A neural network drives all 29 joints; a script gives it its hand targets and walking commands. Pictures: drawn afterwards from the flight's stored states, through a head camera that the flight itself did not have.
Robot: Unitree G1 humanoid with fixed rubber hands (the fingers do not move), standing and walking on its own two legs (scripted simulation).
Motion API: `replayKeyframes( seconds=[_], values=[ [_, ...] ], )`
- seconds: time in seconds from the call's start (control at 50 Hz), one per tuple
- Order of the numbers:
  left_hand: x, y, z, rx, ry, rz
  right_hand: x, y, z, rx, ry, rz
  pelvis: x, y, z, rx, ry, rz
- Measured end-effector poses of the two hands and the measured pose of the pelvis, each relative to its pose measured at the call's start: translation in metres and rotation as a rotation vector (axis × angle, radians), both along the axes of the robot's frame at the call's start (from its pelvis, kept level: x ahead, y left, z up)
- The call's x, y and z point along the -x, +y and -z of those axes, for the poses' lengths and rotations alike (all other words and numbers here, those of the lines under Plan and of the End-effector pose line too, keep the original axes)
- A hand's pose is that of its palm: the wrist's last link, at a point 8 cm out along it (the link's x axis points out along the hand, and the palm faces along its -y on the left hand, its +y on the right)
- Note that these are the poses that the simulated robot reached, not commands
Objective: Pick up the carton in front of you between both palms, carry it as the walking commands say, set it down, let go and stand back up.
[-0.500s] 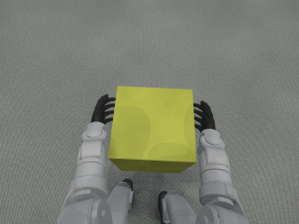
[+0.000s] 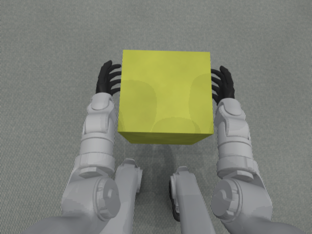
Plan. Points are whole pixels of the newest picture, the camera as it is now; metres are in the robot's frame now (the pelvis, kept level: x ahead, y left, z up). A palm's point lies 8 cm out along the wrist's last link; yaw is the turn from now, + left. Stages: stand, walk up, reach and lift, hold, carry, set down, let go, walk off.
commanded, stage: set down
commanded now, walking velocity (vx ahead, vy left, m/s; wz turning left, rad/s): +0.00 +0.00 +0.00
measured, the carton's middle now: (163, 105) +0.43 +0.00 -0.16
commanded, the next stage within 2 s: none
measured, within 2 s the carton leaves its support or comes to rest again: neither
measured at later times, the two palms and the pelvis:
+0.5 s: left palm (118, 102) +0.46 +0.15 -0.24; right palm (206, 104) +0.47 -0.15 -0.24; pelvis -0.02 -0.01 -0.13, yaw -1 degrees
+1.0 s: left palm (123, 104) +0.48 +0.15 -0.36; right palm (196, 107) +0.49 -0.15 -0.37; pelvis -0.03 -0.01 -0.21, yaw -1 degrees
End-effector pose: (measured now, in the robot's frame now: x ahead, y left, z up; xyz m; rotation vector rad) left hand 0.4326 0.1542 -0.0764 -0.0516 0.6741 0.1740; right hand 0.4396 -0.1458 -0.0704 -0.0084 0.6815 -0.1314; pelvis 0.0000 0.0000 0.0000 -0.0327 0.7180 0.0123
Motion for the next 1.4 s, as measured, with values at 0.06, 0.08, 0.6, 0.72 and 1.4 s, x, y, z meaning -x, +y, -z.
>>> replayKeyframes(
  seconds=[0.06,0.08,0.6,0.72,1.4],
  values=[
    [-0.003,-0.002,0.021,-0.002,0.0,0.001,-0.004,-0.001,0.021,0.002,0.0,-0.004,0.003,0.001,0.017,0.002,0.03,0.003],
    [-0.004,-0.002,0.028,-0.002,0.0,-0.001,-0.006,-0.002,0.028,0.002,-0.001,-0.004,0.004,0.001,0.022,0.002,0.038,0.004],
    [-0.03,-0.007,0.197,-0.028,0.025,-0.008,-0.038,-0.007,0.199,0.009,0.025,-0.038,0.027,-0.009,0.147,-0.006,0.122,0.032],
    [-0.036,-0.007,0.235,-0.035,0.037,-0.009,-0.045,-0.007,0.238,0.015,0.037,-0.051,0.031,-0.01,0.171,-0.012,0.115,0.039],
    [-0.044,0.0,0.302,-0.06,0.098,0.013,-0.049,-0.003,0.314,0.014,0.092,-0.098,0.03,-0.011,0.224,-0.034,-0.012,0.064]
  ],
)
